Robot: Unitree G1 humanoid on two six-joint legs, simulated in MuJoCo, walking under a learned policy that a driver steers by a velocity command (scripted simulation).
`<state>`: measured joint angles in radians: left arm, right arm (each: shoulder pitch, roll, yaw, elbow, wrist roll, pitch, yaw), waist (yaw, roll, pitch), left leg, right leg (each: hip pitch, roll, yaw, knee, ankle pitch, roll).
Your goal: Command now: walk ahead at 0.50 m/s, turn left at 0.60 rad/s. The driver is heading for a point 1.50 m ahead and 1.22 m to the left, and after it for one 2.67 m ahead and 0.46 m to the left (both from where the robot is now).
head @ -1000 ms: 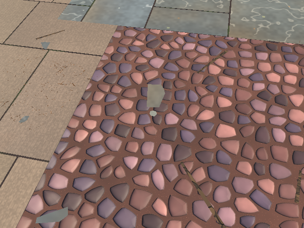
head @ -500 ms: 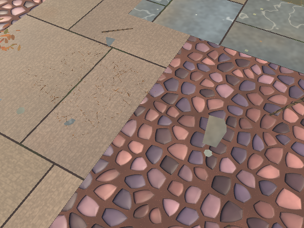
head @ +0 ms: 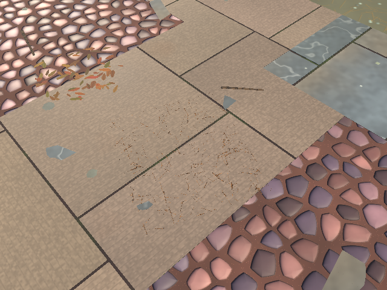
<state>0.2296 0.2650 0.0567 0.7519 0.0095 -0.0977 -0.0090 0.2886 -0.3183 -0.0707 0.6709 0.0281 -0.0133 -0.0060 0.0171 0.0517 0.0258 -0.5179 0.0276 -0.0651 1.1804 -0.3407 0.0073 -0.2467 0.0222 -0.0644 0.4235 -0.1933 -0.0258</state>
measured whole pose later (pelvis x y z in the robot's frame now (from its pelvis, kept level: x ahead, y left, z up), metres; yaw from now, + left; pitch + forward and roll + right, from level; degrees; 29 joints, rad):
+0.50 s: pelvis +0.26 +0.08 +0.00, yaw +18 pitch +1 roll +0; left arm 0.19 0.32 0.05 0.75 0.00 -0.11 -0.01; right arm 0.25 -0.30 -0.07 0.63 0.01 -0.04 0.03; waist 0.00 -0.02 0.07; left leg -0.33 -0.10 -0.02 0.47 -0.17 0.10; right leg -0.47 -0.08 0.04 1.16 -0.35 0.01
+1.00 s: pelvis +0.46 +0.10 -0.01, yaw +31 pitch +0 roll +0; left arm 0.11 0.23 0.02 0.74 0.02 -0.03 -0.02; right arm 0.22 -0.30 -0.06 0.70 0.00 0.05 -0.04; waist 0.01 0.02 0.07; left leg -0.39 -0.01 -0.09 0.92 -0.50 -0.07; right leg -0.37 0.03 0.00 0.47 -0.11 -0.04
